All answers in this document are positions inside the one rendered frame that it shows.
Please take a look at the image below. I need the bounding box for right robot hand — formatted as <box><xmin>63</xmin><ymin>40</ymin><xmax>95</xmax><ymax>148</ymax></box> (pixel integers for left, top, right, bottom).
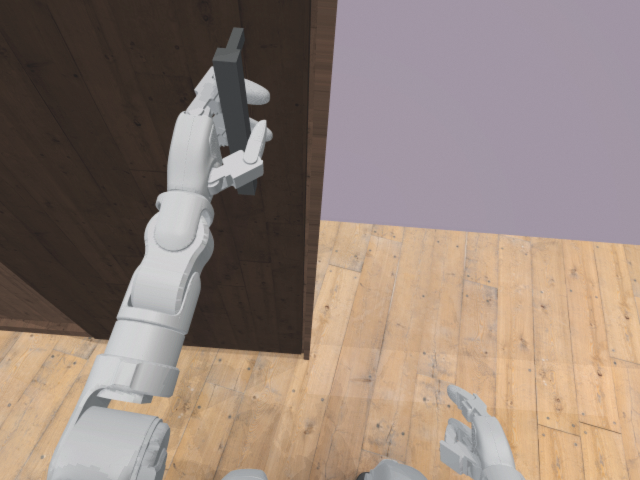
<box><xmin>440</xmin><ymin>385</ymin><xmax>516</xmax><ymax>480</ymax></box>

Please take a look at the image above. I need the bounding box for robot left upper arm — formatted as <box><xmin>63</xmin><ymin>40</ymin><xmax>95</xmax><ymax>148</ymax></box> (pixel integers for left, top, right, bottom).
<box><xmin>51</xmin><ymin>406</ymin><xmax>170</xmax><ymax>480</ymax></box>

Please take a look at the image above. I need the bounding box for wardrobe door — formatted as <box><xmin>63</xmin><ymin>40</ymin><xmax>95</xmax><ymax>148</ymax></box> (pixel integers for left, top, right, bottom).
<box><xmin>0</xmin><ymin>0</ymin><xmax>311</xmax><ymax>354</ymax></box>
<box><xmin>0</xmin><ymin>262</ymin><xmax>76</xmax><ymax>324</ymax></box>

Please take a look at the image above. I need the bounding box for right robot shin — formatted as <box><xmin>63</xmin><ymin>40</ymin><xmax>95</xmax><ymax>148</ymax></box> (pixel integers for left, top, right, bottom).
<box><xmin>373</xmin><ymin>459</ymin><xmax>398</xmax><ymax>470</ymax></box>

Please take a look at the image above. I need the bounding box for left robot hand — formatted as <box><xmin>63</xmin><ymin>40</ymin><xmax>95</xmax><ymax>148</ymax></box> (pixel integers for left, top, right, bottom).
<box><xmin>167</xmin><ymin>66</ymin><xmax>273</xmax><ymax>203</ymax></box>

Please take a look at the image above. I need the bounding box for handle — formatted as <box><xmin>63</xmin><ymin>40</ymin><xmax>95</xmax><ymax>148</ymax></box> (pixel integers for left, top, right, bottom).
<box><xmin>212</xmin><ymin>27</ymin><xmax>257</xmax><ymax>196</ymax></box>

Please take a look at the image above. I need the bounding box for robot left forearm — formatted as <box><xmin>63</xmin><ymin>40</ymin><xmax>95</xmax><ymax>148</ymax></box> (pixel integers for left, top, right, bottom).
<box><xmin>47</xmin><ymin>190</ymin><xmax>214</xmax><ymax>480</ymax></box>

